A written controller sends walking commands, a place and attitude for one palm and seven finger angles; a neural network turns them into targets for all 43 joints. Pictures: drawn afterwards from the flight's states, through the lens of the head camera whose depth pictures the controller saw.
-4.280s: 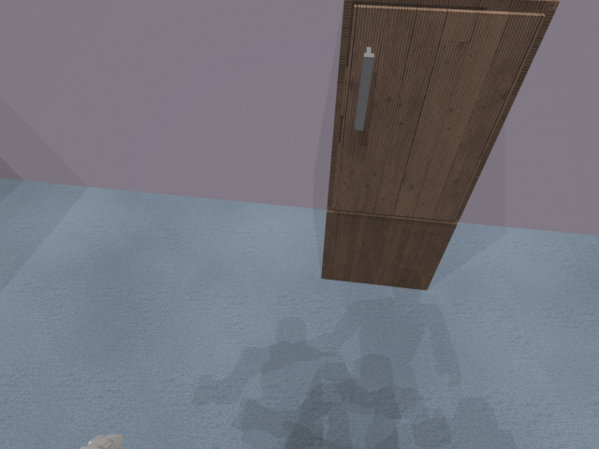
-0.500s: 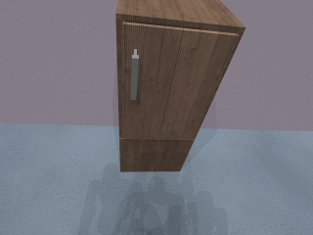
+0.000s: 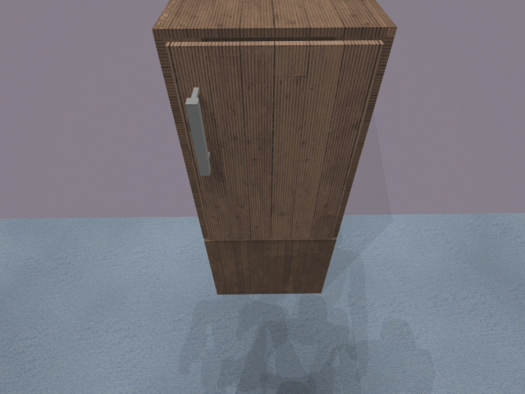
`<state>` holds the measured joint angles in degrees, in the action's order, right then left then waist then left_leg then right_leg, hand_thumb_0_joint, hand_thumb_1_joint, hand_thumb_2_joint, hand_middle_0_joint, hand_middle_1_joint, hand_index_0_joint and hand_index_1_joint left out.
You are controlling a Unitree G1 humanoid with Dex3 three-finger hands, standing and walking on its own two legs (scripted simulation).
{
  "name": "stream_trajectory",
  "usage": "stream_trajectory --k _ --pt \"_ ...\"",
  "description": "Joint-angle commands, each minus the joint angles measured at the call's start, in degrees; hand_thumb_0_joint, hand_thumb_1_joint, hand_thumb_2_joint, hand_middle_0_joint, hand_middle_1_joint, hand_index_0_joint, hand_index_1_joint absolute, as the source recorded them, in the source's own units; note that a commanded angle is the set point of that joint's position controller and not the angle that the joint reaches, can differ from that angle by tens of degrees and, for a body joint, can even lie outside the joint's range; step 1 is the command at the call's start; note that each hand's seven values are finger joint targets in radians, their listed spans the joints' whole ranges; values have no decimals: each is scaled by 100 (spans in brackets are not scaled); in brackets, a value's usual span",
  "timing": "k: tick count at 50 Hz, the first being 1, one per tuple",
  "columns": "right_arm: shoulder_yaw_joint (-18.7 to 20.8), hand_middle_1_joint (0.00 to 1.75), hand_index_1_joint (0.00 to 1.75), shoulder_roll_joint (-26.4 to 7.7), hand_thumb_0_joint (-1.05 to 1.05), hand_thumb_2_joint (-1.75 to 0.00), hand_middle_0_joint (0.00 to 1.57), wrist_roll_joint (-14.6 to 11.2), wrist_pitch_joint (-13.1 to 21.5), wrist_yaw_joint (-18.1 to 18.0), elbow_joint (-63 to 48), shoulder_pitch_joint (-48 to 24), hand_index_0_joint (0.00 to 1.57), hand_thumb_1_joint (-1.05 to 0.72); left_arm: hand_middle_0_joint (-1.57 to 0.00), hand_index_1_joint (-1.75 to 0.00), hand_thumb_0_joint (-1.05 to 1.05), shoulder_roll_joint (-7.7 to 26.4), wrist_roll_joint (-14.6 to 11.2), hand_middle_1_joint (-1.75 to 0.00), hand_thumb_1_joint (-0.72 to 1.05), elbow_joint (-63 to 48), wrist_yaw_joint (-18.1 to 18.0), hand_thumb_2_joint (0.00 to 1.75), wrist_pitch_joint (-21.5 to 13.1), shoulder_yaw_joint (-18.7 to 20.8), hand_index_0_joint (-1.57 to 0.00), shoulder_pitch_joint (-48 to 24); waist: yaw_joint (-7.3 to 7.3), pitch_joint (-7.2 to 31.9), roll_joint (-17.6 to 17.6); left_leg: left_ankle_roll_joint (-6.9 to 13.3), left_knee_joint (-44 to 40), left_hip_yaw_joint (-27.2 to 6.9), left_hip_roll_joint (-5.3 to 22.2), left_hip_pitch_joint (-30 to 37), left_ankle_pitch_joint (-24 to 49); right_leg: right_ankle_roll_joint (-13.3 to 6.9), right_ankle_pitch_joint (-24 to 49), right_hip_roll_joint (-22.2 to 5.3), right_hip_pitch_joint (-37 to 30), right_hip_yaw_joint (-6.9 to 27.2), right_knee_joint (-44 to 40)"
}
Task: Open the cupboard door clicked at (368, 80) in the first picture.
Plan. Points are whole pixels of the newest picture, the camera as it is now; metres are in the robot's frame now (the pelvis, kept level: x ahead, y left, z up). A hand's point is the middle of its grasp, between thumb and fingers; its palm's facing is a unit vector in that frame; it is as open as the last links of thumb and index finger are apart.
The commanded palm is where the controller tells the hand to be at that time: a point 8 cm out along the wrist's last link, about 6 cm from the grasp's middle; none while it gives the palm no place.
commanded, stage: come to a stop and stand still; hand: left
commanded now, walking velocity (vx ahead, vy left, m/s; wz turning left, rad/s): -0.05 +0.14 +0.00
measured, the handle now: (200, 133) +0.59 +0.16 +0.08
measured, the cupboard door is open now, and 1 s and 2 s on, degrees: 0 0 0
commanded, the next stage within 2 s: look again from close up in 0.68 s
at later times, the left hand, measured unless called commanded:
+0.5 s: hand out of the picture -0.05 +0.22 -0.18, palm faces +0.05 -0.98 -0.17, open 7.4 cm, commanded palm none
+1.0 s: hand out of the picture -0.02 +0.17 -0.17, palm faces +0.02 -0.97 -0.23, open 7.3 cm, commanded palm none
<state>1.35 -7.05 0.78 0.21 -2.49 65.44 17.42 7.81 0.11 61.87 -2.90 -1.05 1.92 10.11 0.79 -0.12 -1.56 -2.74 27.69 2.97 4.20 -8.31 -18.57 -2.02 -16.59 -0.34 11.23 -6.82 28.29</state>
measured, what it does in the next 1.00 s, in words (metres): stands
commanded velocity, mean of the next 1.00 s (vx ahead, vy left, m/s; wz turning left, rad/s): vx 0.01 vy -0.02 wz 0.00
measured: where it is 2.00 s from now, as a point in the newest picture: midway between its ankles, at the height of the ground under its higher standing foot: outside the picture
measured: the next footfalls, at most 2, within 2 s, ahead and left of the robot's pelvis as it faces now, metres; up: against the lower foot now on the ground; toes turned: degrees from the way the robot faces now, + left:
none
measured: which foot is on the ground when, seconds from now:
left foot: down 0.00-1.00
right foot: down 0.00-1.00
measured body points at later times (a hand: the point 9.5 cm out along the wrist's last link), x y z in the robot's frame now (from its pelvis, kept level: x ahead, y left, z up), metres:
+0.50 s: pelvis -0.02 +0.05 +0.01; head -0.02 +0.06 +0.46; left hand -0.05 +0.28 -0.16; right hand +0.01 -0.18 -0.15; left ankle -0.04 +0.14 -0.74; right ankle -0.01 -0.09 -0.74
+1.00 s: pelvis -0.01 +0.00 +0.00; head -0.01 -0.03 +0.45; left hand -0.02 +0.22 -0.15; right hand -0.02 -0.20 -0.18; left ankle -0.04 +0.14 -0.74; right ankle -0.01 -0.09 -0.74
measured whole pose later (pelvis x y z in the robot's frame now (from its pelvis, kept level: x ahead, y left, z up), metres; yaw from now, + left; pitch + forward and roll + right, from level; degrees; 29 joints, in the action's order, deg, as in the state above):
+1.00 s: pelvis -0.01 +0.00 +0.00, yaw +0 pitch -1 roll +1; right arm 0.1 -8.4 1.3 1.4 -1.6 63.0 18.5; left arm 6.5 0.9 65.5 -2.0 -1.4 -0.4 17.1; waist 0.9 -0.2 -3.6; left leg -1.6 30.0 5.1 3.4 -10.1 -18.3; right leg -1.7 -17.8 -1.8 13.0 -6.6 32.0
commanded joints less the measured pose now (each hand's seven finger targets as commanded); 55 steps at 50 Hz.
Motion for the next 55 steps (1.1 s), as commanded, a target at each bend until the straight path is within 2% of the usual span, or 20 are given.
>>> stream_trajectory --k 1,3,6,9,11,12,13,15,19,24,28,32,38,39,40,41,42,45,49,55 --pt "92 30 30 -314 0 -90 20 -24 -71 -29 -61 494 20 -90 -20 -30 0 729 53 -30 90 -93 -23 90 22 129 -20 577 -100 -266 226 133 -142 31 160 -262 1599 -71 3472 -1070 -330 931 -453" --pt "109 30 30 -406 0 -90 20 -21 -124 -25 -183 299 20 -90 -20 -30 0 869 66 -30 90 -74 -32 90 33 163 -20 679 -139 -185 519 102 66 105 63 -431 1062 -111 3775 -1286 -505 1123 -538" --pt "151 30 30 -515 0 -90 20 -12 -202 -4 -404 -14 20 -90 -20 -30 0 993 110 -30 90 -70 -34 90 55 206 -20 683 -207 -162 958 82 543 58 -8 -828 -297 -489 3785 -1692 -698 1486 -775" --pt "152 30 30 -595 0 -90 20 -20 -191 28 -542 -220 20 -90 -20 -30 0 1014 138 -30 90 -116 -20 90 68 200 -20 562 -185 -126 1035 106 566 -52 46 -770 -460 -676 3502 -1771 -480 1451 -787" --pt "138 30 30 -590 0 -90 20 -38 -144 50 -440 34 20 -90 -20 -30 0 968 108 -30 90 -178 10 90 87 177 -20 276 31 -16 827 159 -255 -34 87 46 536 -417 2547 -1487 87 1141 -631" --pt "136 30 30 -683 0 -90 20 -17 -90 54 -397 139 20 -90 -20 -30 0 877 85 -30 90 -231 39 90 109 162 -20 232 58 65 408 228 -495 -172 209 468 1297 -187 1973 -1114 388 849 -409" --pt "144 30 30 -864 0 -90 20 8 -36 55 -427 75 20 -90 -20 -30 0 771 73 -30 90 -274 65 90 143 131 -20 263 -8 123 -91 380 -619 -468 548 387 1900 60 1376 -746 382 542 -225" --pt "128 30 30 -1009 0 -90 20 -4 -15 56 -513 -411 20 -90 -20 -30 0 605 89 -30 90 -168 73 90 224 55 -20 368 -177 -239 -710 629 -1230 -733 790 -303 1456 281 284 -493 72 304 -117" --pt "77 30 30 -947 0 -90 20 -16 40 24 -477 -444 20 -90 -20 -30 0 549 105 -30 90 122 126 90 210 -45 -20 736 -209 -318 -461 591 -1453 -706 627 -353 778 291 478 -528 -88 389 -364" --pt "121 30 30 -909 0 -90 20 -1 85 -12 -295 -228 20 -90 -20 -30 0 450 124 -30 90 318 170 90 199 -97 -20 910 -119 -670 -7 565 -1805 -934 760 -416 -99 326 641 -480 86 361 -391" --pt "156 30 30 -953 0 -90 20 9 89 -63 -228 -116 20 -90 -20 -30 0 402 151 -30 90 327 203 90 243 -74 -20 1048 -107 -734 -151 704 -1850 -1020 927 -419 -137 312 491 -455 327 369 -29" --pt "149 30 30 -847 0 -90 20 8 108 -89 -153 -25 20 -90 -20 -30 0 367 154 -30 90 310 210 90 225 -49 -20 1101 -127 -608 -250 797 -1536 -832 890 -311 505 284 487 -470 329 399 -21" --pt "28 30 30 -416 0 -90 20 -31 103 -34 -8 195 20 -90 -20 -30 0 422 58 -30 90 382 123 90 23 -84 -20 1164 -65 -268 421 403 -829 -135 307 -90 1278 119 1688 -749 -179 707 -782" --pt "25 30 30 -881 0 -90 20 -73 180 56 -342 -98 20 -90 -20 -30 0 634 127 -30 90 466 -146 90 -40 -154 -20 1282 -163 -244 369 267 160 -15 444 -355 2174 108 3018 -834 -48 830 -424" --pt "-14 30 30 -556 0 -90 20 -15 166 99 -411 246 20 -90 -20 -30 0 722 82 -30 90 224 -95 90 -116 -121 -20 1204 21 253 6 292 5 -87 194 -360 801 -7 1903 -936 -268 856 -430" --pt "-38 30 30 -432 0 -90 20 41 198 128 -372 189 20 -90 -20 -30 0 737 78 -30 90 205 -22 90 -163 -80 -20 1071 -42 185 -371 308 -119 -106 119 -406 870 -81 1828 -893 -206 794 -285" --pt "-47 30 30 -452 0 -90 20 41 213 109 -390 308 20 -90 -20 -30 0 663 72 -30 90 205 14 90 -169 -103 -20 1075 -9 214 -309 342 -178 -162 200 -358 1033 -112 1331 -780 -86 746 -257" --pt "-42 30 30 -498 0 -90 20 23 210 57 -408 500 20 -90 -20 -30 0 490 80 -30 90 164 52 90 -155 -127 -20 1032 17 110 118 407 -126 -167 287 -345 1505 -103 1654 -665 -16 655 -141" --pt "-76 30 30 -445 0 -90 20 21 167 47 -432 517 20 -90 -20 -30 0 512 67 -30 90 137 71 90 -147 -110 -20 1014 16 -291 609 373 -147 -77 177 -499 1097 -97 1604 -721 154 705 -330" --pt "-109 30 30 -379 0 -90 20 30 101 80 -383 500 20 -90 -20 -30 0 599 58 -30 90 30 73 90 -118 -80 -20 995 -8 -754 631 331 -233 -40 73 -564 613 -127 429 -766 543 898 -851"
